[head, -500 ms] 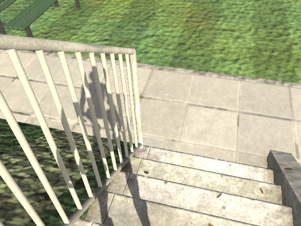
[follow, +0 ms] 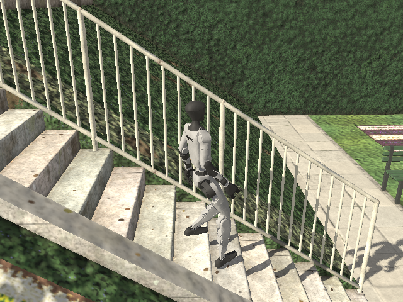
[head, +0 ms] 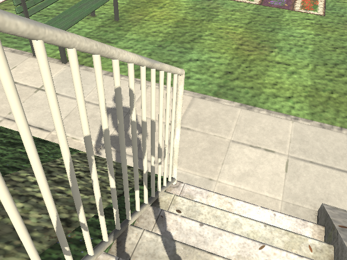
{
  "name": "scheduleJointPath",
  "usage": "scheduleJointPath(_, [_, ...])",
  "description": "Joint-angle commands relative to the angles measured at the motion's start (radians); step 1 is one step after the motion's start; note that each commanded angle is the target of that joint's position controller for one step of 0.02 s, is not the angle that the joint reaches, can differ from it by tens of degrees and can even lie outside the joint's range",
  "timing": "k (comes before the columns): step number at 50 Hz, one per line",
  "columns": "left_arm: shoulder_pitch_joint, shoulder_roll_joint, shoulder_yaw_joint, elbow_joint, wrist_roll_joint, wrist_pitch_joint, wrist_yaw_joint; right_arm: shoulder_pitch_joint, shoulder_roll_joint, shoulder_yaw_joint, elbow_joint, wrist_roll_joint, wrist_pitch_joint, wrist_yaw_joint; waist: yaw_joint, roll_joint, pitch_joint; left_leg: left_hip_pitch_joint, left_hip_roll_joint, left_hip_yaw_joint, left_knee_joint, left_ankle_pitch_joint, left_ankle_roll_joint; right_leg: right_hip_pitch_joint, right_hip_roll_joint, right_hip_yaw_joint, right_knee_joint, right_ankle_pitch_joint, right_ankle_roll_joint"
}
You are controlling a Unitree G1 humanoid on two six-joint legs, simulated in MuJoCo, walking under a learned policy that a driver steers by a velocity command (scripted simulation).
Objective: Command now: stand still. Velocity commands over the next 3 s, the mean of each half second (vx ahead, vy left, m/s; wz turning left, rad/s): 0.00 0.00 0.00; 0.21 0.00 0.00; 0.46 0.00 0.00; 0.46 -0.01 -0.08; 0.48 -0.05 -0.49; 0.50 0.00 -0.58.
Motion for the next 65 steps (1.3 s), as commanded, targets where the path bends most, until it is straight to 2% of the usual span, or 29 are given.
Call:
scheduleJointPath(1, [-0.235, 0.061, 0.039, -0.198, -0.036, -0.042, -0.043, 0.318, -0.188, -0.047, 0.099, -0.041, -0.022, -0.075, -0.163, 0.231, 0.326, 0.311, 0.319, -1.011, -0.971, 0.527, 0.248, -0.73, 0.117, 0.386, 0.198, -0.12, -0.021])
scheduleJointPath(3, [-0.112, 0.017, 0.031, -0.143, -0.012, -0.01, -0.016, 0.083, -0.135, -0.044, 0.064, -0.026, -0.041, -0.06, 0.025, 0.221, 0.178, 0.027, 0.266, -0.666, -0.773, 0.759, 0.227, -0.372, 0.184, 0.209, 0.512, 0.146, 0.018])
scheduleJointPath(6, [-0.053, 0.017, 0.032, -0.125, 0.021, 0.057, 0.004, -0.068, -0.1, -0.055, 0.01, 0.019, -0.044, 0.0, 0.135, 0.181, 0.123, -0.238, 0.242, -0.411, -0.808, 0.689, 0.16, -0.219, 0.252, -0.001, 1.02, 0.273, 0.057])
scheduleJointPath(10, [-0.162, 0.04, 0.016, -0.171, 0.073, 0.074, -0.001, 0.111, -0.171, -0.098, 0.073, 0.022, -0.064, -0.001, 0.053, 0.097, 0.129, 0.04, 0.233, -0.335, -0.768, 0.888, 0.152, -0.367, 0.219, -0.034, 1.07, 0.341, 0.046])
scheduleJointPath(15, [-0.22, 0.068, 0.022, -0.174, 0.061, 0.066, 0.004, 0.298, -0.2, -0.123, 0.121, -0.004, -0.082, -0.02, -0.073, 0.219, 0.039, 0.451, 0.26, -0.336, -0.723, 1.254, 0.176, -0.471, 0.179, 0.02, 0.962, 0.237, 0.069])
scheduleJointPath(16, [-0.225, 0.041, 0.013, -0.173, 0.039, 0.07, 0.004, 0.278, -0.181, -0.106, 0.102, -0.005, -0.072, -0.018, -0.063, 0.2, 0.048, 0.41, 0.277, -0.318, -0.772, 1.462, 0.204, -0.4, 0.175, -0.036, 0.92, 0.173, 0.065])
scheduleJointPath(19, [-0.243, 0.046, 0.008, -0.17, 0.021, 0.078, 0.005, 0.241, -0.215, -0.111, 0.084, -0.012, -0.073, -0.016, -0.075, 0.221, 0.043, 0.382, 0.318, -0.337, -0.763, 1.501, 0.249, -0.307, 0.143, -0.044, 0.85, 0.129, 0.058])
scheduleJointPath(21, [-0.167, -0.006, -0.027, -0.138, 0.009, 0.071, -0.01, 0.105, -0.21, -0.096, 0.049, 0.003, -0.072, -0.016, -0.017, 0.238, 0.012, 0.286, 0.322, -0.282, -0.818, 1.535, 0.194, -0.064, 0.068, -0.104, 0.623, 0.036, 0.044])
scheduleJointPath(23, [-0.079, -0.062, -0.061, -0.096, 0.022, 0.05, -0.021, 0.027, -0.186, -0.083, 0.055, 0.023, -0.053, -0.014, 0.024, 0.254, 0.019, 0.194, 0.26, -0.176, -0.824, 1.386, 0.094, 0.212, 0.057, -0.212, 0.284, 0.068, 0.031])
scheduleJointPath(24, [-0.024, -0.074, -0.074, -0.07, 0.021, 0.033, -0.021, 0.036, -0.186, -0.083, 0.064, 0.032, -0.039, -0.013, 0.052, 0.158, 0.02, 0.172, 0.207, -0.113, -0.749, 1.272, 0.038, 0.348, 0.053, -0.215, 0.083, 0.368, 0.023])
scheduleJointPath(25, [-0.009, 0.011, -0.063, -0.038, 0.02, 0.004, -0.007, 0.085, -0.202, -0.097, 0.069, 0.04, -0.025, -0.012, 0.011, -0.054, 0.084, 0.134, 0.142, -0.064, -0.617, 0.986, -0.043, 0.343, -0.046, -0.006, 0.047, 0.884, -0.037])
scheduleJointPath(26, [-0.079, 0.037, -0.069, -0.052, 0.004, -0.024, 0.001, 0.12, -0.223, -0.104, 0.08, 0.035, -0.016, -0.012, -0.032, -0.173, 0.151, 0.047, 0.102, -0.054, -0.577, 0.502, -0.078, 0.32, -0.185, 0.19, -0.033, 1.216, -0.092])
scheduleJointPath(27, [-0.145, -0.012, -0.091, -0.078, -0.003, -0.034, 0.0, 0.083, -0.248, -0.113, 0.108, 0.047, -0.005, -0.012, -0.035, -0.019, 0.16, 0.079, 0.119, -0.072, -0.635, 0.413, -0.085, 0.29, -0.196, 0.19, -0.1, 1.201, -0.098])
scheduleJointPath(28, [-0.177, 0.063, -0.083, -0.079, 0.004, -0.045, 0.001, 0.125, -0.192, -0.094, 0.096, 0.051, 0.0, 0.001, -0.081, -0.153, 0.098, 0.251, 0.127, -0.074, -0.8, 0.397, -0.092, 0.202, -0.204, 0.187, -0.123, 1.079, -0.139])
scheduleJointPath(29, [-0.276, 0.059, -0.079, -0.088, -0.006, -0.052, -0.003, 0.148, -0.192, -0.09, 0.137, 0.047, 0.007, 0.014, -0.108, -0.18, 0.119, 0.428, 0.158, -0.076, -0.884, 0.584, -0.09, 0.07, -0.175, 0.16, -0.14, 0.786, -0.129])
scheduleJointPath(32, [-0.193, 0.038, -0.074, -0.08, 0.024, -0.036, -0.012, 0.063, -0.235, -0.108, 0.188, 0.039, 0.0, 0.03, -0.049, 0.074, 0.133, 0.482, 0.124, -0.031, -0.99, 0.955, -0.067, 0.199, -0.021, -0.095, -0.133, 0.517, -0.06])
scheduleJointPath(35, [-0.089, 0.083, -0.045, -0.033, 0.005, -0.031, -0.016, 0.034, -0.179, -0.1, 0.182, 0.034, -0.02, 0.029, -0.012, 0.012, 0.073, 0.372, 0.07, 0.026, -0.952, 0.7, -0.03, 0.349, -0.06, -0.047, -0.149, 0.331, -0.123])
scheduleJointPath(37, [-0.091, 0.096, -0.031, -0.033, 0.016, -0.037, -0.029, -0.006, -0.195, -0.109, 0.177, 0.019, -0.015, 0.03, 0.013, -0.052, 0.144, 0.325, 0.062, 0.071, -0.834, 0.571, -0.029, 0.256, -0.142, 0.066, -0.247, 0.08, -0.192])
scheduleJointPath(39, [-0.092, 0.101, -0.017, -0.023, 0.019, -0.036, -0.03, -0.034, -0.202, -0.112, 0.16, 0.013, -0.015, 0.029, 0.001, -0.053, 0.203, 0.264, 0.102, 0.03, -0.862, 0.521, -0.023, 0.267, -0.176, 0.114, -0.234, 0.093, -0.214])
scheduleJointPath(43, [-0.139, 0.107, 0.005, -0.046, 0.021, -0.029, -0.021, 0.17, -0.224, -0.127, 0.229, 0.0, -0.049, 0.033, -0.079, -0.001, 0.181, 0.435, 0.098, 0.015, -0.956, 0.614, 0.004, 0.16, -0.121, 0.04, -0.021, 0.184, -0.203])
scheduleJointPath(45, [-0.202, 0.023, -0.017, -0.09, 0.024, -0.026, -0.022, 0.303, -0.322, -0.159, 0.276, 0.021, -0.07, 0.028, -0.133, 0.299, 0.166, 0.626, 0.264, -0.304, -1.139, 0.716, 0.122, -0.112, 0.102, -0.237, 0.372, 0.018, -0.092])
scheduleJointPath(46, [-0.293, 0.066, -0.006, -0.117, 0.022, -0.013, -0.011, 0.37, -0.312, -0.155, 0.285, 0.007, -0.086, 0.037, -0.18, 0.259, 0.197, 0.668, 0.386, -0.449, -1.192, 0.794, 0.208, -0.313, 0.094, -0.196, 0.566, -0.155, -0.09])
scheduleJointPath(48, [-0.265, 0.08, -0.001, -0.096, 0.017, -0.017, -0.002, 0.346, -0.303, -0.155, 0.28, 0.001, -0.111, 0.031, -0.125, 0.112, 0.234, 0.639, 0.412, -0.408, -1.147, 0.846, 0.228, -0.409, 0.034, -0.077, 0.599, -0.049, -0.083])
scheduleJointPath(53, [-0.252, 0.051, 0.0, -0.077, 0.037, -0.003, -0.056, 0.215, -0.233, -0.13, 0.259, 0.011, -0.146, 0.013, -0.01, 0.115, 0.192, 0.272, 0.23, -0.182, -0.973, 0.609, 0.139, -0.165, 0.064, -0.121, 0.351, 0.611, -0.053])
scheduleJointPath(55, [-0.301, 0.006, -0.023, -0.096, 0.052, -0.001, -0.073, 0.224, -0.215, -0.129, 0.28, 0.018, -0.159, 0.008, -0.019, 0.108, 0.192, 0.123, 0.212, -0.168, -0.939, 0.442, 0.117, -0.042, 0.084, -0.166, 0.264, 0.865, -0.052])
scheduleJointPath(58, [-0.327, -0.017, -0.049, -0.118, 0.035, -0.001, -0.068, 0.214, -0.215, -0.135, 0.296, 0.021, -0.158, 0.009, -0.041, 0.148, 0.223, -0.002, 0.185, -0.122, -0.835, 0.441, 0.101, 0.13, 0.086, -0.226, 0.143, 0.9, -0.05])
scheduleJointPath(62, [-0.338, -0.021, -0.06, -0.11, 0.039, -0.035, -0.039, 0.38, -0.179, -0.129, 0.36, -0.017, -0.115, -0.012, -0.141, 0.081, 0.273, 0.183, 0.188, -0.155, -0.572, 0.622, 0.129, 0.084, 0.054, -0.266, -0.086, 0.738, -0.062])
scheduleJointPath(63, [-0.259, -0.012, -0.055, -0.074, 0.04, -0.045, -0.031, 0.402, -0.19, -0.128, 0.37, -0.023, -0.102, -0.018, -0.128, 0.075, 0.255, 0.237, 0.178, -0.152, -0.463, 0.735, 0.141, 0.129, 0.035, -0.266, -0.178, 0.693, -0.075])
scheduleJointPath(65, [0.088, 0.042, -0.02, 0.063, 0.042, -0.054, -0.024, 0.412, -0.193, -0.134, 0.401, -0.017, -0.074, -0.017, 0.022, -0.01, 0.115, 0.183, 0.097, -0.084, 0.036, 0.774, 0.15, 0.456, -0.046, -0.199, -0.391, 0.728, -0.123])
